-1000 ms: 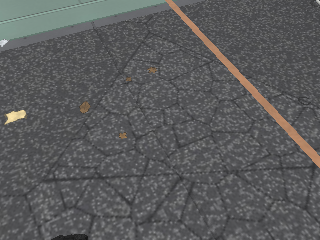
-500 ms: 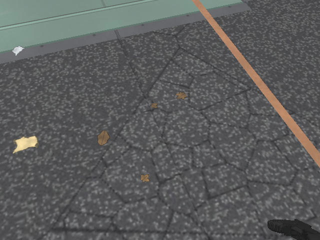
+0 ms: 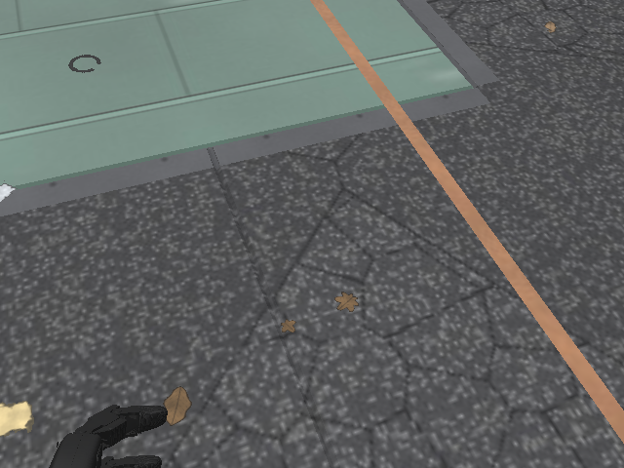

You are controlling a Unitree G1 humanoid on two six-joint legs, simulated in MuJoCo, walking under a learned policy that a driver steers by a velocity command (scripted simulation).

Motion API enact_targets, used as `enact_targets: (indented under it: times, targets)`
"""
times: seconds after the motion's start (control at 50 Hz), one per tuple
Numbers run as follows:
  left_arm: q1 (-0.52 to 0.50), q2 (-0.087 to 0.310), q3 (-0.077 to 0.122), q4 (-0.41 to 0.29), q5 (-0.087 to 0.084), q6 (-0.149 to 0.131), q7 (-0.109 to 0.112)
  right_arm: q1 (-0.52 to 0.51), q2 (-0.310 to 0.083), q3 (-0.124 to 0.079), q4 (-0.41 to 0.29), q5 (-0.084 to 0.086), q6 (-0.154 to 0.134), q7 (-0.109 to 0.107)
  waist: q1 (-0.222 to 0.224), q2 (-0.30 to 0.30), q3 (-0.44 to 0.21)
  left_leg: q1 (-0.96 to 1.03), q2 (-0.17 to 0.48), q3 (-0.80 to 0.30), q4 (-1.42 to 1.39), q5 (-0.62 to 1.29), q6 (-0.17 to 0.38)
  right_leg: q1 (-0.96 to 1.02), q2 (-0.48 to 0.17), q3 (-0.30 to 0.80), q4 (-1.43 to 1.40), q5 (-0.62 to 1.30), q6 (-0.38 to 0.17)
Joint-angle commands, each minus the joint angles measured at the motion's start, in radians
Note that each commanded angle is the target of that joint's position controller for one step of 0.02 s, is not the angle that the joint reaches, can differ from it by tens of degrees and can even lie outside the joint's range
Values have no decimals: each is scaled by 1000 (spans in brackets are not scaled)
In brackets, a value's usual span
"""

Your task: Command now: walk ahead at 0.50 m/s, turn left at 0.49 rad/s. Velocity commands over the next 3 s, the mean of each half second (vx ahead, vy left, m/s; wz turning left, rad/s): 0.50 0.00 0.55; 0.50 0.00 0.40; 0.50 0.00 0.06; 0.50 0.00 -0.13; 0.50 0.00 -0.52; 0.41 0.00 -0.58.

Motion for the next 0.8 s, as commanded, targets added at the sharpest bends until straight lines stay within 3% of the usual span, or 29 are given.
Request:
enact_targets:
  times: [0.02,0.04,0.06,0.08,0.1,0.12,0.14,0.16,0.18,0.24,0.32,0.38,0.44,0.48,0.52,0.54,0.56,0.58,0.6,0.62,0.64,0.66,0.68,0.7,0.74,0.8]
  targets:
    - [16,145,44,-58,-3,-31,-2,-18,-174,-44,-58,1,8,-11,102,164,-16,-34,253,-194,89,507,118,164,29,-21,-47,-83,-33]
    - [172,188,66,-19,3,-36,5,-45,-152,-37,-80,-6,8,-7,174,150,-124,-98,190,-158,261,568,88,388,1,-6,-36,-77,-73]
    - [373,259,83,3,19,-34,16,-72,-105,-19,-124,-24,7,-4,249,46,-305,-285,107,-94,568,351,48,702,-190,181,8,-112,-139]
    - [420,312,94,23,28,-20,12,84,-1,8,-153,5,-11,2,161,-292,-433,-669,-15,-23,879,-240,-9,1018,-419,642,-89,-265,-291]
    - [392,197,67,7,19,-16,11,65,-110,-12,-133,31,-15,-1,183,-206,-374,-779,58,-91,1016,-234,-7,968,-398,693,-149,-422,-275]
    - [329,129,49,-8,10,-13,14,-36,-167,-29,-154,33,-12,-3,192,-107,-223,-812,96,-70,1028,-141,-4,819,-357,507,-166,-398,-223]
    - [269,115,42,-11,13,-10,14,-84,-160,-32,-165,24,-7,-7,163,-24,-140,-768,141,-44,1005,-54,-9,663,-314,374,-192,-290,-197]
    - [233,96,38,-7,19,-7,12,-111,-148,-37,-175,10,-3,-6,141,-19,-84,-733,167,-42,958,-4,-11,552,-274,285,-221,-213,-184]
    - [219,90,35,0,30,-8,12,-99,-127,-40,-182,11,7,0,113,-50,-62,-687,194,-46,928,27,-10,482,-248,210,-250,-173,-175]
    - [225,114,47,22,22,-18,14,-120,-81,-35,-220,15,33,9,93,-43,-24,-687,220,-26,868,68,-20,413,-240,87,-315,-73,-195]
    - [249,159,62,35,23,-13,27,-202,-80,-29,-267,8,35,20,106,-12,-2,-737,221,-17,692,237,-37,439,-231,-51,-335,34,-195]
    - [276,183,66,35,19,-3,33,-311,-68,-16,-304,6,26,43,146,-2,25,-705,203,42,514,358,-27,462,-211,-144,-331,43,-171]
    - [333,211,73,44,7,14,35,-407,-65,-9,-351,6,27,62,182,3,54,-712,184,92,410,342,-11,543,-238,-182,-308,46,-158]
    - [353,229,79,49,-4,29,35,-438,-77,-11,-378,7,29,73,181,-9,64,-710,167,115,368,273,11,608,-262,-201,-268,109,-142]
    - [341,258,86,43,-11,43,38,-409,-109,-25,-390,4,35,78,143,-41,27,-615,110,167,345,168,47,643,-268,-236,-160,381,-123]
    - [335,273,91,39,-14,51,41,-342,-137,-41,-381,4,38,77,99,-57,-21,-513,66,197,336,123,71,646,-261,-255,-45,544,-113]
    - [319,273,89,33,-18,60,44,-194,-177,-68,-343,7,39,72,12,-44,-96,-314,13,221,268,168,105,598,-231,-286,150,614,-90]
    - [329,239,76,20,-2,57,48,-10,-252,-106,-292,7,46,53,-67,20,-190,7,40,119,251,214,153,378,-195,-292,433,422,-43]
    - [398,83,30,-40,42,34,37,-17,-376,-124,-290,12,44,40,43,306,-237,331,307,-406,189,148,305,-94,-15,-253,799,-517,18]
    - [333,133,27,-69,5,-15,21,23,-335,-103,-333,-2,26,46,-4,249,-428,430,418,-777,12,9,406,-233,57,9,958,-658,13]
    - [225,192,43,-99,-34,-36,11,0,-264,-84,-319,-11,13,51,-28,167,-304,374,390,-644,-14,61,345,-334,6,41,960,-560,-8]
    - [215,178,35,-101,-27,-45,13,-54,-227,-73,-322,-4,6,49,10,112,-208,229,349,-508,-7,126,307,-315,-38,36,877,-476,-25]
    - [235,178,37,-79,-5,-41,21,-141,-185,-59,-335,-4,5,47,63,49,-148,69,312,-395,-9,221,271,-233,-81,33,787,-416,-20]
    - [265,190,46,-67,5,-27,22,-195,-151,-44,-352,-15,3,44,103,64,-118,-50,285,-319,-28,325,253,-147,-109,36,725,-381,-16]
    - [293,170,47,-63,13,3,18,-213,-148,-40,-352,-20,-4,40,131,73,-100,-160,265,-257,-69,423,255,-74,-114,18,659,-345,5]
    - [223,126,32,-89,26,20,23,-168,-178,-47,-323,-15,-13,23,116,72,-53,-213,235,-153,-113,488,247,-93,-105,-4,502,-200,38]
